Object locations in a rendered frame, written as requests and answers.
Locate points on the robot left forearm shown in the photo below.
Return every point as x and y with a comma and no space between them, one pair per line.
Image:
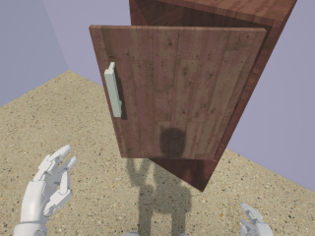
30,228

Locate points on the handle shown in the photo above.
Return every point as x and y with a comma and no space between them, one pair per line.
111,84

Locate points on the left robot hand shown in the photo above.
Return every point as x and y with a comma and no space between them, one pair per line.
36,206

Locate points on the cupboard door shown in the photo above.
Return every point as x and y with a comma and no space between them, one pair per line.
178,86

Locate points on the right robot hand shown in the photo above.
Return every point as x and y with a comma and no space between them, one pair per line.
260,229

